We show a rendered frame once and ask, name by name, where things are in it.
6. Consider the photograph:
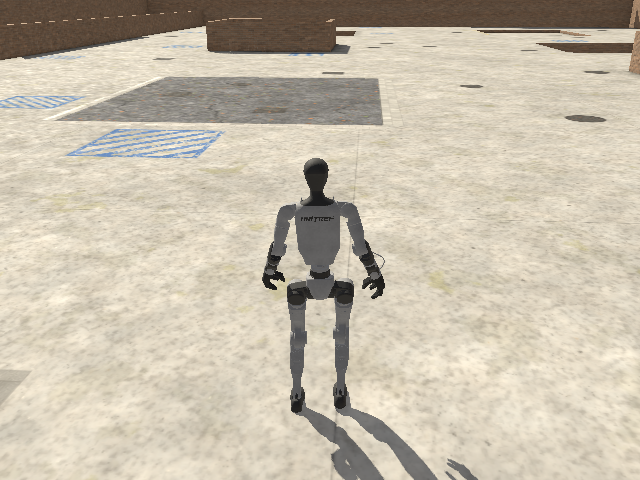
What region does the robot right upper arm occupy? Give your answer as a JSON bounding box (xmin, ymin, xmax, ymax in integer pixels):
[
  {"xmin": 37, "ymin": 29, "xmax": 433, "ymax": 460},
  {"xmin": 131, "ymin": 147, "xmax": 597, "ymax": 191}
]
[{"xmin": 338, "ymin": 201, "xmax": 368, "ymax": 256}]

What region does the right robot hand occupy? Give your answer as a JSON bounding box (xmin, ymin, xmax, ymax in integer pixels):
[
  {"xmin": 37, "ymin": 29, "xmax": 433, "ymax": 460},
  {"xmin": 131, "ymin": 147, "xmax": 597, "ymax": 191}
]
[{"xmin": 362, "ymin": 274, "xmax": 385, "ymax": 299}]

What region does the left robot foot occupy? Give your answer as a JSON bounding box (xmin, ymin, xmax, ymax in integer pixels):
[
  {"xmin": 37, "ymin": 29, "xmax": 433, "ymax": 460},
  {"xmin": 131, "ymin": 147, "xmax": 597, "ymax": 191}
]
[{"xmin": 290, "ymin": 387, "xmax": 305, "ymax": 413}]

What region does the robot right forearm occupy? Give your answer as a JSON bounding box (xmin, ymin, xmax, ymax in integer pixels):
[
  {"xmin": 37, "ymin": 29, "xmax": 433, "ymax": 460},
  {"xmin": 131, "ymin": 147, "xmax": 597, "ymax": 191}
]
[{"xmin": 359, "ymin": 240, "xmax": 381, "ymax": 280}]

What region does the left robot hand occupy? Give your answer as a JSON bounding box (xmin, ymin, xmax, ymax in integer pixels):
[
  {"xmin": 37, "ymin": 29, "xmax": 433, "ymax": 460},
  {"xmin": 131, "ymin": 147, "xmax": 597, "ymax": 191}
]
[{"xmin": 262, "ymin": 271, "xmax": 285, "ymax": 290}]

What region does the robot left upper arm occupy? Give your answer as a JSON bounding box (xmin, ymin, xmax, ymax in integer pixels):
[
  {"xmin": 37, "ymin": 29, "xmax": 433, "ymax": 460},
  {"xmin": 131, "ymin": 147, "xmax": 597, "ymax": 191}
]
[{"xmin": 271, "ymin": 202, "xmax": 297, "ymax": 257}]

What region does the robot left forearm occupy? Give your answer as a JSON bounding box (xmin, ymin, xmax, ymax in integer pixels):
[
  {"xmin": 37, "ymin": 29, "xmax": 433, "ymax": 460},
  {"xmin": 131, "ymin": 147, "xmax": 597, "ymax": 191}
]
[{"xmin": 264, "ymin": 241, "xmax": 282, "ymax": 275}]

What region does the robot left shin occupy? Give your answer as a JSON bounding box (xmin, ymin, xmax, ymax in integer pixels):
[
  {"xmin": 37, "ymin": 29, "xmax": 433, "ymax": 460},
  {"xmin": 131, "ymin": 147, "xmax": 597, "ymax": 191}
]
[{"xmin": 290, "ymin": 331, "xmax": 304, "ymax": 399}]

